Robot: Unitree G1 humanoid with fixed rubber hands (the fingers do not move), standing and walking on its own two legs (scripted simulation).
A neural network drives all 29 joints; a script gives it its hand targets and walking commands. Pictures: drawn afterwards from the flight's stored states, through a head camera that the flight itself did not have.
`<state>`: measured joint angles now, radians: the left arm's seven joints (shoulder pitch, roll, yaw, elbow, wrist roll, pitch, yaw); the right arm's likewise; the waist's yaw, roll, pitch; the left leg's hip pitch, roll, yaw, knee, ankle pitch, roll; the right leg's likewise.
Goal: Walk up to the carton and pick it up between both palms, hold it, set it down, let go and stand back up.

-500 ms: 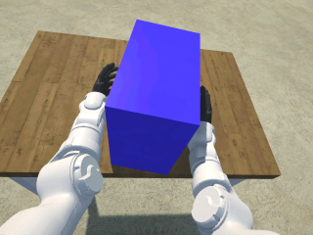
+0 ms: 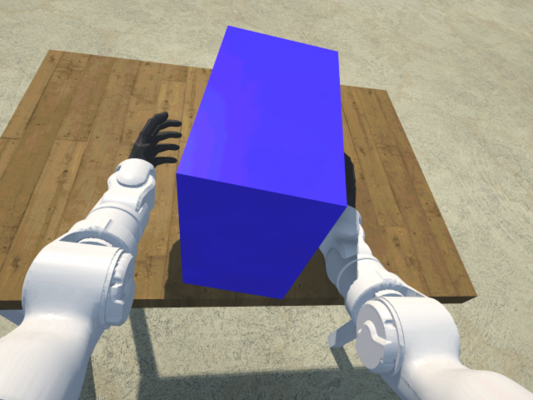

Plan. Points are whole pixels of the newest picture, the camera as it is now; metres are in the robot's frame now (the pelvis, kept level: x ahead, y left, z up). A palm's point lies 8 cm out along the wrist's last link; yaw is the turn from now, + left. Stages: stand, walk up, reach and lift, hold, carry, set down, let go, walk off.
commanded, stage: set down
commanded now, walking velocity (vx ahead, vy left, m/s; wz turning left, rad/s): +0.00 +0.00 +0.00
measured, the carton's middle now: (257, 172) +0.47 -0.04 +0.05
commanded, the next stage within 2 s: none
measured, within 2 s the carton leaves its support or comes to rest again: neither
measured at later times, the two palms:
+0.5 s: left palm (125, 217) +0.38 +0.15 +0.05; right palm (360, 258) +0.31 -0.18 +0.05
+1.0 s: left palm (106, 250) +0.34 +0.17 +0.05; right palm (361, 280) +0.27 -0.16 +0.05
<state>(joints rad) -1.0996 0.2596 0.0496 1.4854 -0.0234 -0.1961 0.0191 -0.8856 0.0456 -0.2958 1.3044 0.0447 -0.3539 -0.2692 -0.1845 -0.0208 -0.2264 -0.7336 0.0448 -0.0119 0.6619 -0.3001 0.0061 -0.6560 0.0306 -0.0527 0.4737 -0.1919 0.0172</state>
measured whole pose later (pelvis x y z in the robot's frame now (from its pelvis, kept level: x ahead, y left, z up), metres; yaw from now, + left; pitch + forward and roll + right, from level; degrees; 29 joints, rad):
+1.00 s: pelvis -0.06 -0.01 +0.00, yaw +1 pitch +4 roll -3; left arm -0.62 0.32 -0.07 0.97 -0.20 -0.04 -0.06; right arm -0.46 0.11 -0.09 0.81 0.14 -0.10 -0.38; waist -0.12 -0.07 -0.06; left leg -0.46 0.03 -0.03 0.65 -0.26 0.00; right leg -0.41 0.03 -0.05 0.53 -0.18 0.00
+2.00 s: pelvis +0.00 +0.00 +0.02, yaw +0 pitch -10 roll -2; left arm 0.35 0.36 -0.05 -0.02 -0.19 0.06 -0.12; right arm 0.47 0.03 0.09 0.01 0.11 -0.09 -0.28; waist 0.05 -0.04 0.14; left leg 0.00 0.02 0.02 0.44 -0.28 0.01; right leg 0.03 0.02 0.00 0.33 -0.19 0.01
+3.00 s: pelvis +0.02 -0.02 +0.02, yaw +0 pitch -6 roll -1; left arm 0.35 0.31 -0.03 0.22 -0.12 0.06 -0.09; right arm 0.39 -0.04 0.03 0.32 0.08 -0.13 -0.15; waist 0.03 -0.02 0.10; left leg -0.01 0.03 0.01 0.40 -0.28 -0.01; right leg 0.00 0.02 -0.02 0.32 -0.21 -0.01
